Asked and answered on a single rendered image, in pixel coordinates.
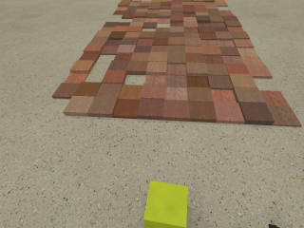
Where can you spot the carton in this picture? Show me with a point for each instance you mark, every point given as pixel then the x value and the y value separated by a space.
pixel 166 205

